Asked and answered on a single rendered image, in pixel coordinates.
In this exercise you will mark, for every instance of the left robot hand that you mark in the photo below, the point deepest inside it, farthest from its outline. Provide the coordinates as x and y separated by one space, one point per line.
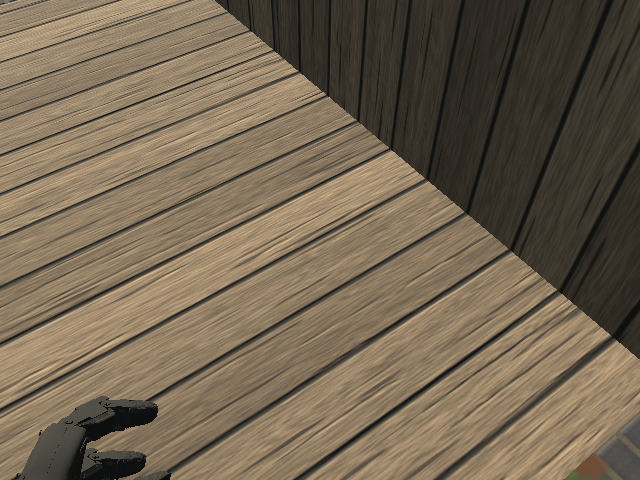
60 452

